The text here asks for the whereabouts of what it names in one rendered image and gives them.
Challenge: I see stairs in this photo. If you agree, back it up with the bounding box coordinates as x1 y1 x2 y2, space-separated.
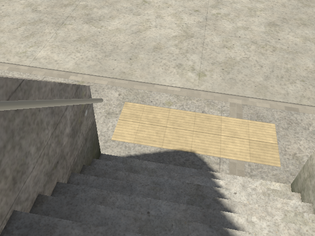
0 153 315 236

